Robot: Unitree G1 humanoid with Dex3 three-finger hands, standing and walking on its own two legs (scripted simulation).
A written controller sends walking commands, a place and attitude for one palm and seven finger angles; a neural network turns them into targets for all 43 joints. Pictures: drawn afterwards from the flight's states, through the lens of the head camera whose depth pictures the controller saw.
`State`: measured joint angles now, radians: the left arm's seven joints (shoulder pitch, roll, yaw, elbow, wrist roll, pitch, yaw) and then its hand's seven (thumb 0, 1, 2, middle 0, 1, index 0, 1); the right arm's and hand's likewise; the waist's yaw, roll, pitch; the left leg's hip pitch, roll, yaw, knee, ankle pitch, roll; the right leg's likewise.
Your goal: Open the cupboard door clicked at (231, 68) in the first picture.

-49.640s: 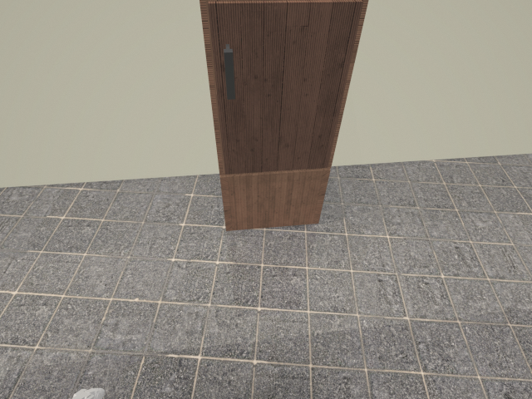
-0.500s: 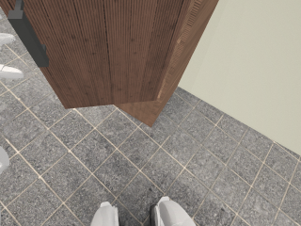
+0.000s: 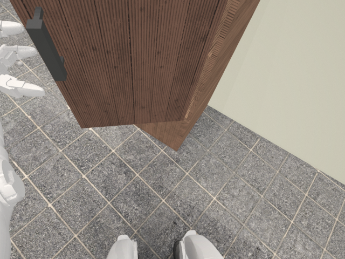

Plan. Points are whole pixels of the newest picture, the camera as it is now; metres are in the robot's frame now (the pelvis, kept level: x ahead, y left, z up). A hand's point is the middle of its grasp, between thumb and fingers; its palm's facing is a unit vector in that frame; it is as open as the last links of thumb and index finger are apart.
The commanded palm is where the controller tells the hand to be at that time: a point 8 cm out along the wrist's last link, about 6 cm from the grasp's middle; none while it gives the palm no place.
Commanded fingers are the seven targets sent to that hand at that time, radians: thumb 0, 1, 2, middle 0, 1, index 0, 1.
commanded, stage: slide the fingers in behind the handle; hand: left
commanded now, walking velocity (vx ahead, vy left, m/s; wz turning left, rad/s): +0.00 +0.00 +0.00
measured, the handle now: (50, 46) +0.55 +0.22 +0.10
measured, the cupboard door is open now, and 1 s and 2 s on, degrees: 41 40 40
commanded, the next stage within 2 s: close the thumb around the handle in 1.38 s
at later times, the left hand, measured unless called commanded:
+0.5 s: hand (41, 64) +0.50 +0.23 +0.10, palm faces +0.03 -1.00 +0.00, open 14.0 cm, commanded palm +0.49 +0.27 +0.10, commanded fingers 0.00 -0.50 0.30 -0.30 -1.20 -0.30 -1.20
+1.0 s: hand (55, 62) +0.51 +0.21 +0.10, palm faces +0.05 -1.00 -0.01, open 13.9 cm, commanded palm +0.49 +0.24 +0.10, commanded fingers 0.00 -0.50 0.30 -0.30 -1.20 -0.30 -1.20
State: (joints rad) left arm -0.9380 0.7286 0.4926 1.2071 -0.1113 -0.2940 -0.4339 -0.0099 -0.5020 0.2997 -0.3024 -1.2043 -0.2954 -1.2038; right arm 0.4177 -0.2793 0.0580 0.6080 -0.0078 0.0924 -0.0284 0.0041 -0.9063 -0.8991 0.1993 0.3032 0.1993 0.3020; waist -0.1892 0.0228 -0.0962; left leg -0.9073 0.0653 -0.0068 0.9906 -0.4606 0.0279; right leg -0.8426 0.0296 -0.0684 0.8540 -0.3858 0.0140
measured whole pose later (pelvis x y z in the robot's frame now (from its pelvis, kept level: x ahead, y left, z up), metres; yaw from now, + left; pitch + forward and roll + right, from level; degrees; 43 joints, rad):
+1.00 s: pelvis -0.01 -0.01 +0.00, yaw +1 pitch +21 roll -4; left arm -0.98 0.61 0.41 1.22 -0.10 -0.33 -0.28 -0.01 -0.50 0.30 -0.30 -1.20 -0.30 -1.22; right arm 0.42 -0.27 0.04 0.64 -0.01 0.05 -0.01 0.00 -0.91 -0.90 0.20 0.30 0.20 0.30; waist -0.19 0.03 -0.09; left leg -0.91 0.06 -0.01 0.98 -0.45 0.01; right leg -0.86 0.03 -0.07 0.88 -0.39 0.00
